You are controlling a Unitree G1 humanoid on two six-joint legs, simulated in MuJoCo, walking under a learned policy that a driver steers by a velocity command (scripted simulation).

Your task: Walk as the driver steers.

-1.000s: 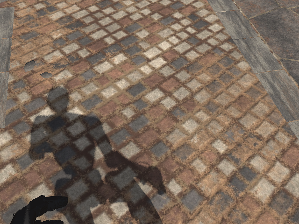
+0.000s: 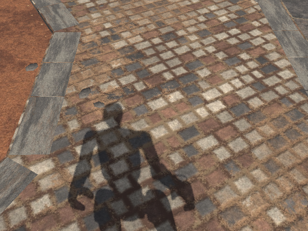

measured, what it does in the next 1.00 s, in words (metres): walks ahead: left foot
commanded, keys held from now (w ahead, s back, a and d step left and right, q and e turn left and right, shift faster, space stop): no key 0.22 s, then w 0.70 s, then w+e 0.08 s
